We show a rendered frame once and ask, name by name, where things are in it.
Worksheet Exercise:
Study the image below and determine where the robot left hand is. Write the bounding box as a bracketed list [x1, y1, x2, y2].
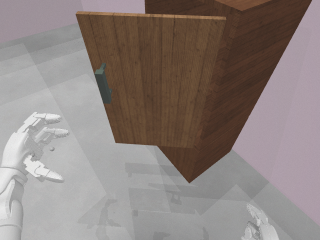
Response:
[1, 112, 70, 183]

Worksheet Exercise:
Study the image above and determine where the handle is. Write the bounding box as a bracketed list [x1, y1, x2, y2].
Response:
[94, 63, 113, 104]

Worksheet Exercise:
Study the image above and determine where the robot left forearm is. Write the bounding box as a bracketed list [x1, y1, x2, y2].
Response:
[0, 167, 28, 240]

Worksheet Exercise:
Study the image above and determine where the robot right hand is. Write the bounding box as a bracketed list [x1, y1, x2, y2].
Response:
[241, 203, 279, 240]

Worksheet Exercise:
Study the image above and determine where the cupboard door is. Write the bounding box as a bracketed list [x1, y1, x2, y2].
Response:
[75, 11, 227, 148]

